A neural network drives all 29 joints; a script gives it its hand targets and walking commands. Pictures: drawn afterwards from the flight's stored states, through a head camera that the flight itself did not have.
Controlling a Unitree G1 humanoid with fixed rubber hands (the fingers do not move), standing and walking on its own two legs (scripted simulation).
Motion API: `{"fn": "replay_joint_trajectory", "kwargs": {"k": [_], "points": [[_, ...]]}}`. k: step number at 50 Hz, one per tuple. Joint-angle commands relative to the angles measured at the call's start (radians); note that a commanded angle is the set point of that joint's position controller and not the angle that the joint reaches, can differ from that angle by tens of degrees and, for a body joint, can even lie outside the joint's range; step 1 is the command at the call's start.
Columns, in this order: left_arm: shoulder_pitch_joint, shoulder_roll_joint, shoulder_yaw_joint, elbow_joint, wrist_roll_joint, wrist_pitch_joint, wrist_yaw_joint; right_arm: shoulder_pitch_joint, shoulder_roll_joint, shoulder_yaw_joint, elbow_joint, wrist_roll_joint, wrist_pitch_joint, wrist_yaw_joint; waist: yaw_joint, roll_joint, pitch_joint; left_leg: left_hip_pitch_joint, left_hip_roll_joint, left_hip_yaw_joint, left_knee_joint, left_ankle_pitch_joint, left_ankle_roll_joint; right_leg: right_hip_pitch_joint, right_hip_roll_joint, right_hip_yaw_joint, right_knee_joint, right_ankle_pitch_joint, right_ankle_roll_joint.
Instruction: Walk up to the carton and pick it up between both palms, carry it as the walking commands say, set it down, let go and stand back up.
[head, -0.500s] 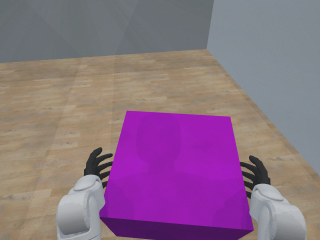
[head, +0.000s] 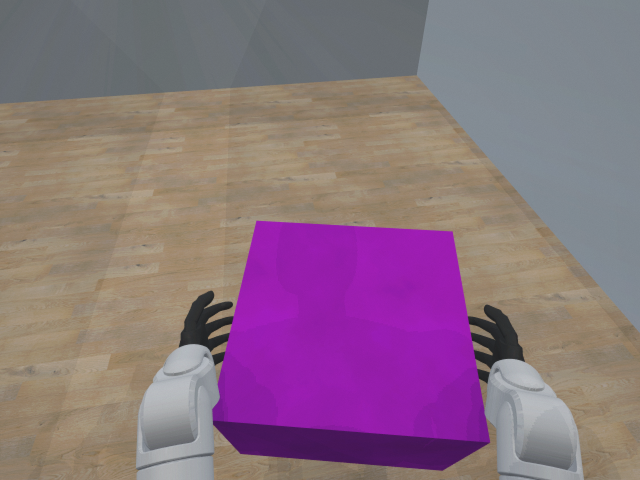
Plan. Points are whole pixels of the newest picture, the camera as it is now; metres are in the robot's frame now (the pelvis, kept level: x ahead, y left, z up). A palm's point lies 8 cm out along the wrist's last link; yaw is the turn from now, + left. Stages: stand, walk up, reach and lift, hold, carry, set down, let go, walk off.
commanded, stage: carry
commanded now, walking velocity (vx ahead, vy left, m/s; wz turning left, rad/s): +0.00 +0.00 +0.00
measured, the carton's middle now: (346, 342) +0.33 +0.00 -0.02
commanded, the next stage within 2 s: hold in 1.54 s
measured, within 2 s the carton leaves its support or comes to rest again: neither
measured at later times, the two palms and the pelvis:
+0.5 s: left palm (190, 354) +0.26 +0.19 +0.07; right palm (501, 372) +0.25 -0.17 +0.06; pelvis +0.00 +0.01 +0.00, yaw +0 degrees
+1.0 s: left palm (197, 349) +0.26 +0.18 +0.07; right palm (509, 369) +0.25 -0.18 +0.06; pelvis +0.00 +0.00 +0.00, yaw +0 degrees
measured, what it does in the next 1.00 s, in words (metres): stands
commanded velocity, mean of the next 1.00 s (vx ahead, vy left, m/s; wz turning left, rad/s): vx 0.00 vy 0.00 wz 0.00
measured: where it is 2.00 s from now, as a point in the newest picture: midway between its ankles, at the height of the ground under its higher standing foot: outside the picture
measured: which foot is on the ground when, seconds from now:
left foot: down 0.00-1.00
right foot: down 0.00-1.00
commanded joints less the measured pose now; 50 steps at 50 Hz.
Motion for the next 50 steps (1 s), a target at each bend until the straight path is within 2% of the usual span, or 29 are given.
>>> {"fn": "replay_joint_trajectory", "kwargs": {"k": [1,3,5,7,9,17,19,20,21,22,23,26,28,29,30,31,32,33,34,36,37,38,39,40,42,45,47,48,50], "points": [[-0.435,-0.798,-0.703,-0.051,-0.288,-0.013,-0.243,-0.472,0.810,0.681,-0.082,0.334,-0.026,0.276,-0.002,0.026,-0.304,0.016,0.118,-0.118,-0.078,0.342,-0.009,0.179,-0.085,0.130,-0.019,0.192,-0.014],[-0.461,-0.774,-0.678,-0.008,-0.268,-0.025,-0.251,-0.485,0.792,0.655,-0.026,0.314,-0.036,0.283,-0.001,0.010,-0.277,-0.001,0.118,-0.122,-0.096,0.295,-0.012,0.172,-0.083,0.130,-0.028,0.135,-0.010],[-0.453,-0.822,-0.710,-0.040,-0.291,-0.026,-0.256,-0.510,0.827,0.690,-0.088,0.339,-0.042,0.285,-0.001,0.016,-0.266,-0.006,0.121,-0.127,-0.110,0.260,-0.005,0.156,-0.081,0.137,-0.043,0.087,-0.010],[-0.459,-0.775,-0.665,0.041,-0.254,-0.035,-0.259,-0.510,0.787,0.645,0.000,0.306,-0.052,0.289,0.000,0.014,-0.254,-0.015,0.122,-0.130,-0.111,0.264,-0.005,0.154,-0.076,0.135,-0.044,0.075,-0.010],[-0.467,-0.807,-0.691,0.010,-0.272,-0.040,-0.263,-0.523,0.817,0.673,-0.039,0.321,-0.058,0.291,0.001,0.003,-0.241,-0.036,0.119,-0.131,-0.118,0.240,-0.008,0.164,-0.078,0.140,-0.050,0.076,-0.008],[-0.463,-0.832,-0.718,-0.017,-0.292,-0.035,-0.263,-0.513,0.833,0.689,-0.072,0.331,-0.053,0.292,-0.002,0.014,-0.275,-0.014,0.127,-0.135,-0.098,0.348,-0.005,0.172,-0.066,0.131,-0.018,0.115,-0.008],[-0.449,-0.789,-0.677,0.062,-0.257,-0.039,-0.264,-0.498,0.788,0.643,0.014,0.298,-0.059,0.294,-0.001,0.043,-0.268,-0.009,0.121,-0.129,-0.106,0.329,-0.006,0.156,-0.071,0.136,-0.018,0.102,-0.013],[-0.473,-0.856,-0.753,-0.075,-0.314,-0.034,-0.265,-0.509,0.858,0.716,-0.114,0.349,-0.051,0.294,-0.003,0.024,-0.263,-0.011,0.124,-0.135,-0.111,0.328,-0.007,0.156,-0.067,0.133,-0.017,0.092,-0.012],[-0.450,-0.778,-0.664,0.078,-0.252,-0.041,-0.265,-0.488,0.785,0.632,0.042,0.290,-0.059,0.293,-0.003,0.026,-0.271,-0.004,0.125,-0.132,-0.102,0.353,-0.007,0.164,-0.066,0.130,-0.011,0.121,-0.011],[-0.473,-0.904,-0.804,-0.158,-0.348,-0.021,-0.264,-0.520,0.900,0.768,-0.207,0.384,-0.042,0.292,-0.004,0.035,-0.265,-0.009,0.123,-0.131,-0.100,0.339,-0.009,0.161,-0.067,0.141,-0.023,0.121,-0.013],[-0.459,-0.865,-0.764,-0.101,-0.323,-0.006,-0.261,-0.506,0.866,0.737,-0.153,0.363,-0.027,0.287,-0.003,0.023,-0.271,-0.009,0.119,-0.134,-0.102,0.322,-0.004,0.161,-0.068,0.140,-0.021,0.120,-0.015],[-0.426,-0.862,-0.786,-0.179,-0.345,0.054,-0.243,-0.495,0.856,0.775,-0.250,0.398,0.031,0.270,0.000,0.004,-0.275,-0.021,0.117,-0.132,-0.103,0.299,-0.001,0.172,-0.069,0.141,-0.026,0.123,-0.015],[-0.398,-0.831,-0.772,-0.166,-0.338,0.084,-0.231,-0.467,0.815,0.750,-0.238,0.391,0.058,0.260,-0.001,0.037,-0.283,-0.012,0.122,-0.131,-0.101,0.356,-0.002,0.170,-0.068,0.133,-0.007,0.147,-0.018],[-0.401,-0.760,-0.700,-0.052,-0.289,0.079,-0.232,-0.454,0.751,0.674,-0.103,0.342,0.055,0.261,-0.002,0.025,-0.277,-0.008,0.121,-0.131,-0.100,0.352,-0.006,0.164,-0.066,0.132,-0.006,0.137,-0.019],[-0.409,-0.839,-0.779,-0.180,-0.347,0.090,-0.232,-0.461,0.823,0.750,-0.237,0.392,0.067,0.260,-0.003,0.032,-0.271,-0.017,0.122,-0.134,-0.102,0.338,-0.005,0.160,-0.068,0.138,-0.014,0.129,-0.021],[-0.406,-0.791,-0.718,-0.090,-0.305,0.088,-0.232,-0.472,0.775,0.696,-0.157,0.361,0.064,0.262,-0.002,0.031,-0.268,-0.022,0.121,-0.139,-0.107,0.338,-0.004,0.161,-0.067,0.131,-0.011,0.115,-0.018],[-0.400,-0.849,-0.765,-0.156,-0.338,0.099,-0.230,-0.489,0.825,0.749,-0.243,0.398,0.074,0.261,-0.002,0.039,-0.261,-0.014,0.120,-0.135,-0.108,0.326,-0.003,0.140,-0.068,0.140,-0.017,0.106,-0.020],[-0.438,-0.816,-0.739,-0.129,-0.326,0.097,-0.229,-0.478,0.808,0.707,-0.167,0.373,0.077,0.259,-0.003,0.041,-0.253,-0.024,0.123,-0.143,-0.109,0.330,-0.004,0.148,-0.064,0.134,-0.012,0.097,-0.018],[-0.446,-0.839,-0.764,-0.179,-0.345,0.103,-0.227,-0.490,0.829,0.735,-0.226,0.393,0.082,0.259,-0.003,0.014,-0.244,-0.039,0.123,-0.143,-0.111,0.303,-0.006,0.148,-0.064,0.135,-0.020,0.086,-0.017],[-0.421,-0.812,-0.730,-0.127,-0.322,0.112,-0.223,-0.492,0.792,0.709,-0.199,0.378,0.088,0.251,-0.003,0.026,-0.250,-0.026,0.121,-0.140,-0.108,0.319,-0.005,0.143,-0.065,0.135,-0.016,0.096,-0.016],[-0.433,-0.850,-0.771,-0.197,-0.354,0.119,-0.222,-0.489,0.835,0.744,-0.256,0.403,0.096,0.251,-0.003,0.027,-0.246,-0.030,0.122,-0.138,-0.113,0.302,-0.005,0.138,-0.065,0.134,-0.018,0.082,-0.015],[-0.433,-0.797,-0.715,-0.113,-0.319,0.115,-0.222,-0.483,0.785,0.687,-0.167,0.367,0.091,0.249,-0.003,0.014,-0.257,-0.031,0.121,-0.138,-0.110,0.301,-0.007,0.155,-0.064,0.132,-0.017,0.101,-0.017],[-0.436,-0.845,-0.768,-0.201,-0.353,0.123,-0.221,-0.496,0.834,0.745,-0.262,0.404,0.100,0.248,-0.003,0.017,-0.253,-0.029,0.119,-0.138,-0.115,0.267,-0.005,0.149,-0.066,0.138,-0.031,0.080,-0.018],[-0.429,-0.808,-0.721,-0.116,-0.323,0.125,-0.221,-0.491,0.789,0.695,-0.189,0.370,0.100,0.245,-0.002,0.012,-0.237,-0.035,0.118,-0.139,-0.119,0.251,-0.005,0.137,-0.065,0.140,-0.031,0.068,-0.017],[-0.424,-0.841,-0.754,-0.191,-0.350,0.137,-0.217,-0.501,0.827,0.743,-0.270,0.405,0.113,0.241,-0.002,0.012,-0.244,-0.041,0.118,-0.139,-0.125,0.223,-0.001,0.145,-0.067,0.141,-0.043,0.056,-0.019],[-0.426,-0.808,-0.720,-0.133,-0.328,0.135,-0.217,-0.489,0.794,0.700,-0.202,0.375,0.111,0.238,-0.002,0.024,-0.226,-0.048,0.118,-0.139,-0.127,0.233,-0.007,0.140,-0.069,0.141,-0.040,0.065,-0.021],[-0.428,-0.738,-0.635,0.019,-0.264,0.100,-0.226,-0.486,0.728,0.611,-0.043,0.310,0.077,0.247,-0.003,0.024,-0.242,-0.033,0.119,-0.135,-0.119,0.235,-0.010,0.150,-0.068,0.141,-0.040,0.079,-0.022],[-0.458,-0.822,-0.711,-0.103,-0.314,0.089,-0.230,-0.507,0.820,0.688,-0.152,0.363,0.071,0.257,-0.002,0.030,-0.232,-0.041,0.118,-0.133,-0.130,0.211,-0.011,0.148,-0.070,0.142,-0.047,0.053,-0.019],[-0.472,-0.806,-0.668,-0.018,-0.285,0.060,-0.238,-0.535,0.805,0.652,-0.085,0.336,0.041,0.264,-0.001,0.026,-0.243,-0.030,0.116,-0.131,-0.125,0.224,-0.010,0.151,-0.069,0.144,-0.048,0.068,-0.021]]}}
